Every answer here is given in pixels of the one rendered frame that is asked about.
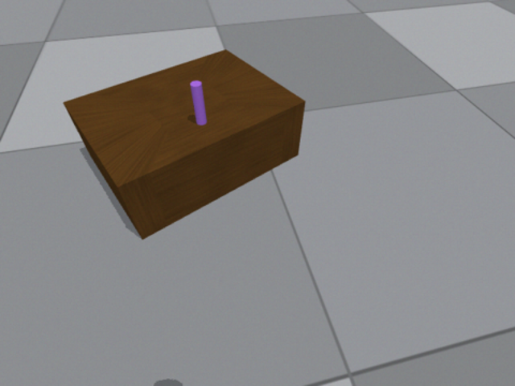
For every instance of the can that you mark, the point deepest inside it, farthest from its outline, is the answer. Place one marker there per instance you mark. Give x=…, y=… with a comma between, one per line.
x=198, y=102

